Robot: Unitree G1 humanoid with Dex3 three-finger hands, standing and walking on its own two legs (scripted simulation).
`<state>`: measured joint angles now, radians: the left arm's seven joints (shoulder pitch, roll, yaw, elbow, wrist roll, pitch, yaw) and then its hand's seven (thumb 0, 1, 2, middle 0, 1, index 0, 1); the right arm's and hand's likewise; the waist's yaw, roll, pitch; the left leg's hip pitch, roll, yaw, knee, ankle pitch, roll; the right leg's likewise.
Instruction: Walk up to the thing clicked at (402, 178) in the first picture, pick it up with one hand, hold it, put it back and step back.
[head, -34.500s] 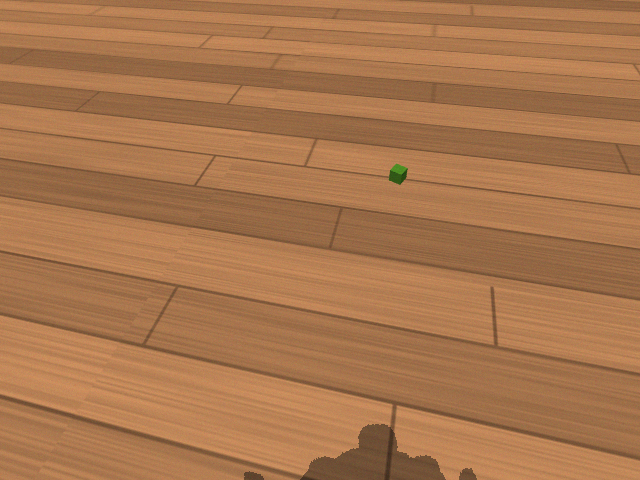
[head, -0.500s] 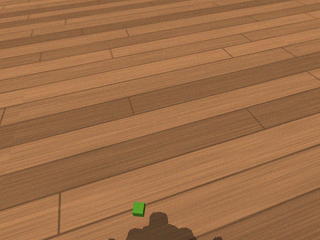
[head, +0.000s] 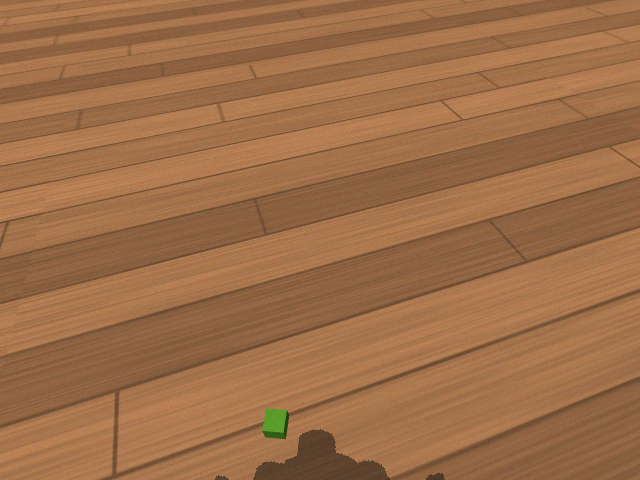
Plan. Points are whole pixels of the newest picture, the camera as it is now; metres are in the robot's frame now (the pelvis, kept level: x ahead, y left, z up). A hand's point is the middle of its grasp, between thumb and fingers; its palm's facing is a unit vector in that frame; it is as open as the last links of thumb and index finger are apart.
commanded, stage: stand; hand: left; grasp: from above
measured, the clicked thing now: (276, 423) +0.43 +0.20 -0.75
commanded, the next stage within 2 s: step back in 0.08 s
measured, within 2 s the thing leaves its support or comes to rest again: neither
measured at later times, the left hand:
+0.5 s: hand out of the picture +0.08 +0.31 -0.18, palm faces -0.02 -0.93 -0.36, open 7.3 cm
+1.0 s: hand out of the picture -0.04 +0.30 -0.15, palm faces -0.06 -0.91 -0.40, open 7.3 cm
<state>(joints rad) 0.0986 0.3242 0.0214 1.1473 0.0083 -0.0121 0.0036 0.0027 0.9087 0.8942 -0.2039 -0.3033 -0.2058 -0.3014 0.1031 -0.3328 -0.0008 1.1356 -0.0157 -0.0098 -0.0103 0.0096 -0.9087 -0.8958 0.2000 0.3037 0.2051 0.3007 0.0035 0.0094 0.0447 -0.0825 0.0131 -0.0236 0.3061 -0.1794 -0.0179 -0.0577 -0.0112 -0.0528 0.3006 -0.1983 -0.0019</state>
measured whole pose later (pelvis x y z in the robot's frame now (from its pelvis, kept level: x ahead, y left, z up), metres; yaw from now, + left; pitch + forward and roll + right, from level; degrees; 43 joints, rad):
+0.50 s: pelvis -0.07 +0.05 -0.02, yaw +0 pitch -1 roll -1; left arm 0.01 0.41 0.07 0.91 0.00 0.06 0.04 0.00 0.91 0.89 -0.20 -0.30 -0.20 -0.30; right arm 0.15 -0.35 -0.05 0.97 -0.03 0.04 0.00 0.01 -0.91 -0.90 0.20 0.30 0.21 0.30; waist -0.03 -0.06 0.21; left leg -0.26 -0.03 -0.02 0.61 -0.32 0.05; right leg -0.45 0.10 0.15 1.03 -0.56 -0.02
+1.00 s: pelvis -0.16 +0.05 -0.01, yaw -4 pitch -2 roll +2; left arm 0.15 0.35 0.07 0.83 0.03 0.04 0.01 0.00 0.91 0.89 -0.21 -0.30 -0.21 -0.30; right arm 0.13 -0.39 -0.04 0.88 0.01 0.05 -0.02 0.01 -0.91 -0.90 0.20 0.30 0.21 0.30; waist 0.02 0.00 0.16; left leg -0.42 -0.12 -0.13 1.13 -0.52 -0.01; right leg -0.28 0.00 0.07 0.57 -0.25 -0.03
